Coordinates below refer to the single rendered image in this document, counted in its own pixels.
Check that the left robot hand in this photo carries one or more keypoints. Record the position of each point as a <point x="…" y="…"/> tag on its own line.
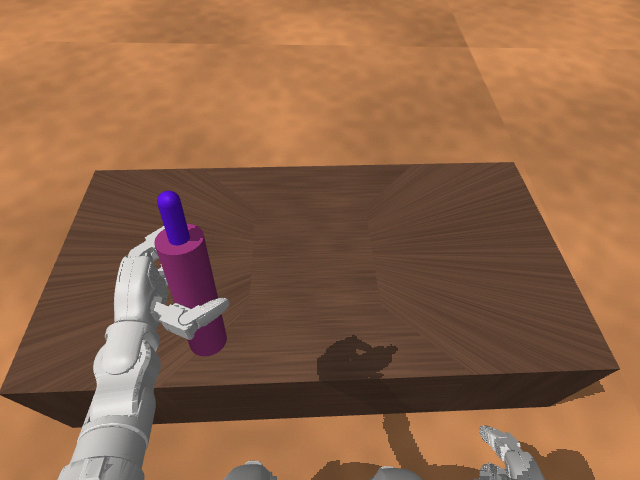
<point x="141" y="294"/>

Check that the right robot hand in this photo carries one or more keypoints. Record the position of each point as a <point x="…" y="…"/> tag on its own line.
<point x="519" y="465"/>

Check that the left robot arm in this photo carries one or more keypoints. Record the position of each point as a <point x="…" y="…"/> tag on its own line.
<point x="116" y="430"/>

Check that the bottle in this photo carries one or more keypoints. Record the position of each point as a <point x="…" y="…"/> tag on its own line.
<point x="183" y="254"/>

